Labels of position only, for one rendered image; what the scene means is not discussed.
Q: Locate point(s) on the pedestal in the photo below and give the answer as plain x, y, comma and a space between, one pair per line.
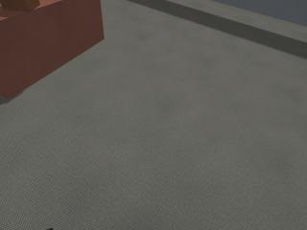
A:
36, 43

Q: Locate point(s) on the carton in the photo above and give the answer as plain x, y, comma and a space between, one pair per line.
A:
19, 5

